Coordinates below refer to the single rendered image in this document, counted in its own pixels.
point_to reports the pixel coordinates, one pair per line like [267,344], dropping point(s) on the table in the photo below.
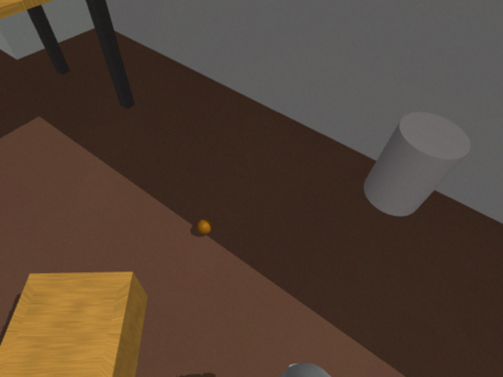
[105,32]

